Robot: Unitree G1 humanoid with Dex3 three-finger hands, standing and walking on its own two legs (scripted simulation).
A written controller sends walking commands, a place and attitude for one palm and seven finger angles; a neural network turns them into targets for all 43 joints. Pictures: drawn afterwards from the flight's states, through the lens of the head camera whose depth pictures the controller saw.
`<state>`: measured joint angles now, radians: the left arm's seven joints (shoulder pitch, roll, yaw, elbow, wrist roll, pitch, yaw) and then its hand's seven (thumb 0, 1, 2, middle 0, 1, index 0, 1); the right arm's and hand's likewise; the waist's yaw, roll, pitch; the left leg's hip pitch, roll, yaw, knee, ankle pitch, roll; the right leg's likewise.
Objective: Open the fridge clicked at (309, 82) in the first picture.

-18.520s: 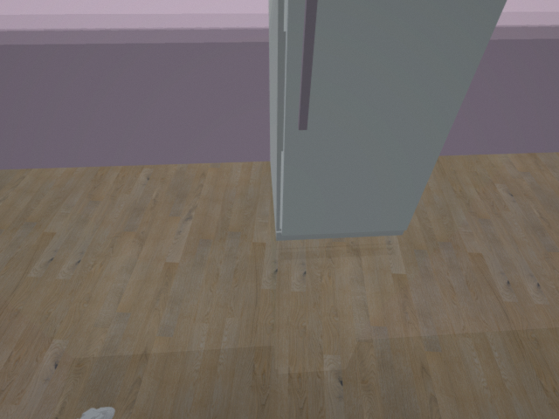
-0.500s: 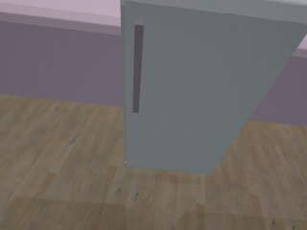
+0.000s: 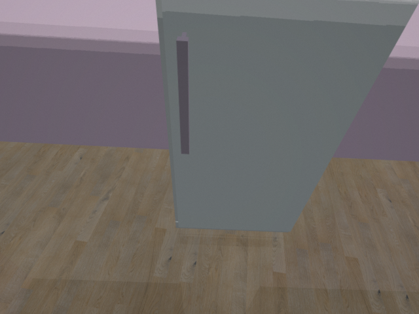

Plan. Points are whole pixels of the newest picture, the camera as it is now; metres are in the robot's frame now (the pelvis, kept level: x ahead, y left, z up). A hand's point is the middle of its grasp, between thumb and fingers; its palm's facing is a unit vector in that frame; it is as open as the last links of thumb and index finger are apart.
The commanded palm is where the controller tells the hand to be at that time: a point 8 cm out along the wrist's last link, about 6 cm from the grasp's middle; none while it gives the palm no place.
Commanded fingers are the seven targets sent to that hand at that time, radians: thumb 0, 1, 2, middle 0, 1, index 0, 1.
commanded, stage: come to a stop and stand still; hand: left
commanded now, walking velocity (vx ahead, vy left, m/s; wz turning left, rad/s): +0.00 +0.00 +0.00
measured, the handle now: (185, 100) +0.64 +0.09 +0.08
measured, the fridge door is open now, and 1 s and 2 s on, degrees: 0 0 0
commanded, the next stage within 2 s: look again from close up in 0.54 s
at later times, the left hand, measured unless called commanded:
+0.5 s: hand out of the picture -0.03 +0.18 -0.17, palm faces +0.02 -0.99 -0.14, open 7.3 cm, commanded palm none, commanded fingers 0.00 0.90 0.90 -0.20 -0.30 -0.20 -0.30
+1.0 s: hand out of the picture -0.02 +0.18 -0.17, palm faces +0.01 -0.99 -0.16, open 7.3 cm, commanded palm none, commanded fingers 0.00 0.90 0.90 -0.20 -0.30 -0.20 -0.30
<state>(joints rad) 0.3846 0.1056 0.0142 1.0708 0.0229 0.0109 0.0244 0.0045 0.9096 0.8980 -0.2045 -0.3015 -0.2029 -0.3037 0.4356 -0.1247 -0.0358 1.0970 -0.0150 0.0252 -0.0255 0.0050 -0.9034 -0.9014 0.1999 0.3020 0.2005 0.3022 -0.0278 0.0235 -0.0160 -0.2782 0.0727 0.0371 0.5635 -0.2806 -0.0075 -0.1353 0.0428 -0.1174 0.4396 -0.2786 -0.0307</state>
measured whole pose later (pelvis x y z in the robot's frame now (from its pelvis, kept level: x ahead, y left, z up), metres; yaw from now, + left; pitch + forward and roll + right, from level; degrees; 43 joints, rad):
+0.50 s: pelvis +0.00 +0.03 +0.01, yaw -2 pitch -1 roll +0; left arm 0.37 0.11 0.00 1.12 0.02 0.00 0.04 0.00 0.91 0.90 -0.20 -0.30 -0.20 -0.30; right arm 0.31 -0.12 0.00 1.12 -0.01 -0.01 -0.04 0.02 -0.92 -0.90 0.20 0.30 0.20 0.30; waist 0.00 -0.02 0.03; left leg -0.21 -0.02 0.11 0.40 -0.18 0.06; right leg -0.13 -0.05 -0.06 0.40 -0.25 0.03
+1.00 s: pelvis +0.00 +0.03 +0.01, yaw -1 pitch -1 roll +0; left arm 0.34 0.11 0.00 1.10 0.02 -0.01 0.04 0.00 0.91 0.90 -0.20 -0.30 -0.20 -0.30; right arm 0.31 -0.12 0.00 1.12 -0.01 -0.01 -0.03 0.01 -0.91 -0.90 0.20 0.30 0.20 0.30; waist -0.01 0.00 0.04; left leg -0.21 -0.02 0.10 0.39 -0.17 0.06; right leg -0.14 -0.05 -0.06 0.41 -0.26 0.03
